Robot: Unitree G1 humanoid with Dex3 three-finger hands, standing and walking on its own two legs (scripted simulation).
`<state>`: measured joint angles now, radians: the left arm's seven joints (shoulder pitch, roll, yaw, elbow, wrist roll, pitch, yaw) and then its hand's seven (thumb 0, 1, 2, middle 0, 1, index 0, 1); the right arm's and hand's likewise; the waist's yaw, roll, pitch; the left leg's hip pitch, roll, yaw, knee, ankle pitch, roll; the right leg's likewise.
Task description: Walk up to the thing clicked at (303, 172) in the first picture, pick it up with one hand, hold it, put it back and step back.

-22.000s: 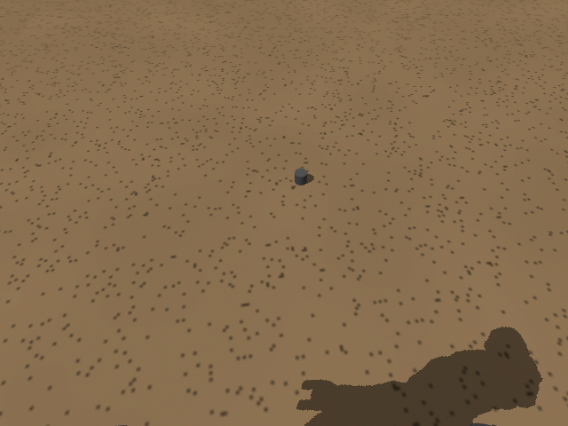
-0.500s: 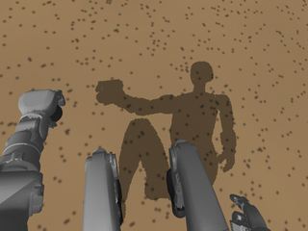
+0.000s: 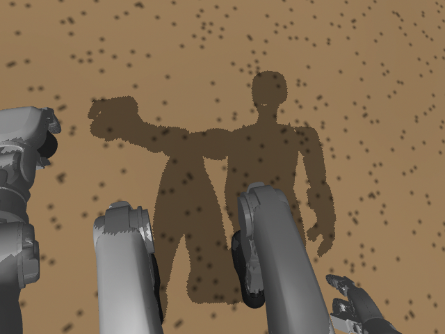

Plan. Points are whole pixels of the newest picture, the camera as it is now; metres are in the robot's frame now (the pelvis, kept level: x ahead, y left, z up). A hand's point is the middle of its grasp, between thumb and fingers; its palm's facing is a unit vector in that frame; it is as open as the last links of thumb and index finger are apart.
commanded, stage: crouch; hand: left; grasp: from above
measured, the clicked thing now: (33, 140) +0.46 +0.31 -0.18
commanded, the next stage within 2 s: lower in 0.40 s
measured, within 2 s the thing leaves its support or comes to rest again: neither
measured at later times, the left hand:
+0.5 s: hand (41, 150) +0.45 +0.31 -0.21, palm faces -0.45 -0.06 -0.89, open 8.2 cm
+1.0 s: hand (52, 157) +0.45 +0.32 -0.27, palm faces -0.46 -0.09 -0.88, open 8.2 cm
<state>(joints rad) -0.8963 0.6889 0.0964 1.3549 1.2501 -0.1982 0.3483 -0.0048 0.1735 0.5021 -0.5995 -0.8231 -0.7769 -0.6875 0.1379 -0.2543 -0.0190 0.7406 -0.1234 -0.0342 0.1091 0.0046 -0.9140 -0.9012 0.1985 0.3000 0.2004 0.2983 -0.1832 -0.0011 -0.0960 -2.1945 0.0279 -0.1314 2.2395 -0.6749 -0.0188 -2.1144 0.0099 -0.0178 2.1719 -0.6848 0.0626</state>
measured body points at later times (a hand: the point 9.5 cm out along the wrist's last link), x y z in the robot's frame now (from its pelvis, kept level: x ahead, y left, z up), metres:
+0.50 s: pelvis +0.00 +0.00 -0.05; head +0.24 +0.07 +0.33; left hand +0.47 +0.32 -0.16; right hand +0.06 -0.27 -0.16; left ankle +0.08 +0.13 -0.35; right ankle +0.10 -0.14 -0.35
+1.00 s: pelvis +0.01 +0.00 -0.07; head +0.26 +0.08 +0.29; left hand +0.47 +0.32 -0.22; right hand +0.07 -0.28 -0.17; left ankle +0.08 +0.13 -0.35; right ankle +0.10 -0.14 -0.35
